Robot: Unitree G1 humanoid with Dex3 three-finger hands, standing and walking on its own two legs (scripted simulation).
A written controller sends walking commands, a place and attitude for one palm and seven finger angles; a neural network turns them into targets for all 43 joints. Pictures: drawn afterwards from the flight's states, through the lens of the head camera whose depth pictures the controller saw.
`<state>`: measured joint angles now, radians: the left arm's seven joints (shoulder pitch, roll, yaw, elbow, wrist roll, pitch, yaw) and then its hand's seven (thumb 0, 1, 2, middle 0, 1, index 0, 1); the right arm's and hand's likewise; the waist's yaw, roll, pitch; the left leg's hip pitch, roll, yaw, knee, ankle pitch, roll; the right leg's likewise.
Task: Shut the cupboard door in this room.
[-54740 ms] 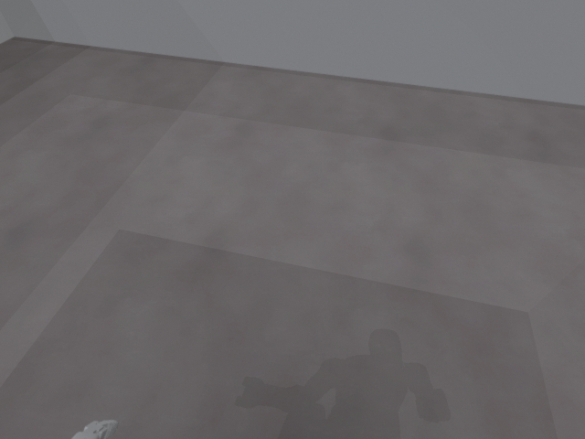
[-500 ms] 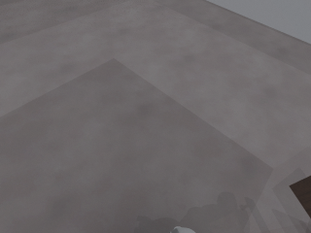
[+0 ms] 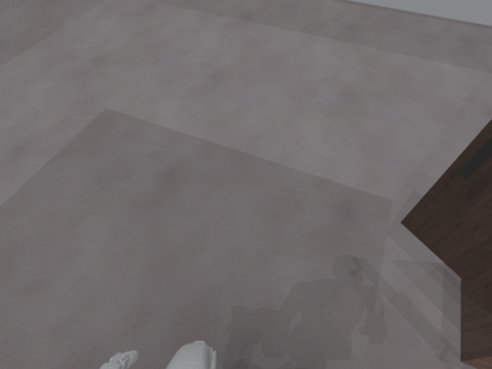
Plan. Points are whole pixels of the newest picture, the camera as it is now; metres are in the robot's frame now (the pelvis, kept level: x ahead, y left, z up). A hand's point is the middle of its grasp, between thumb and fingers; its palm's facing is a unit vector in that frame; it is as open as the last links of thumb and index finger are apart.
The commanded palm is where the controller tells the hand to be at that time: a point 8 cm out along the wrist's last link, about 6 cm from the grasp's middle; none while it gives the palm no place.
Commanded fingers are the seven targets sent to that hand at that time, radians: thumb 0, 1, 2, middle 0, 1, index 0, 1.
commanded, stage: turn to face it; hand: left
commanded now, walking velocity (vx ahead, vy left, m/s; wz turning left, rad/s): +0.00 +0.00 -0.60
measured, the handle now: (491, 148) +0.55 -0.50 +0.00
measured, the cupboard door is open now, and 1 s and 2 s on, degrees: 57 57 57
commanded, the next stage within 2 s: take the last steps up to it in 1.40 s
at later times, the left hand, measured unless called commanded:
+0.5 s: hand (147, 351) +0.16 +0.19 -0.16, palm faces -0.29 -0.93 -0.24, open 7.4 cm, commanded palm none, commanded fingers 0.00 0.90 0.90 -0.20 -0.30 -0.20 -0.30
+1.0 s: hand (174, 322) +0.22 +0.16 -0.17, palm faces -0.54 -0.82 -0.19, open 7.4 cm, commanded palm none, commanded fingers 0.00 0.90 0.90 -0.20 -0.30 -0.20 -0.30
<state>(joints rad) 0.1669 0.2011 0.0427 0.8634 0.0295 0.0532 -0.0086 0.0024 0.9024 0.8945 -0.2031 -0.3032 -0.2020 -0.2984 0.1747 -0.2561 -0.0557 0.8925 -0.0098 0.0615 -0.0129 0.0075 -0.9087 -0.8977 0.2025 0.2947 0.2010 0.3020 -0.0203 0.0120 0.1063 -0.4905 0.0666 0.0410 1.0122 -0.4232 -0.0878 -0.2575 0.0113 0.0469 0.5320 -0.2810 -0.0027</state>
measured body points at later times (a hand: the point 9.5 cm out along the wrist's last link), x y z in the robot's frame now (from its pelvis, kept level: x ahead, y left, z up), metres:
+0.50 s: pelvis +0.00 +0.02 +0.00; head +0.05 +0.01 +0.45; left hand +0.18 +0.24 -0.14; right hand -0.03 -0.24 -0.14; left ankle +0.03 +0.13 -0.73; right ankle -0.06 -0.11 -0.71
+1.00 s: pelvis +0.03 +0.03 +0.00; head +0.08 +0.04 +0.45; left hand +0.25 +0.20 -0.16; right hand -0.05 -0.22 -0.12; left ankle +0.09 +0.11 -0.73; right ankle -0.09 -0.06 -0.66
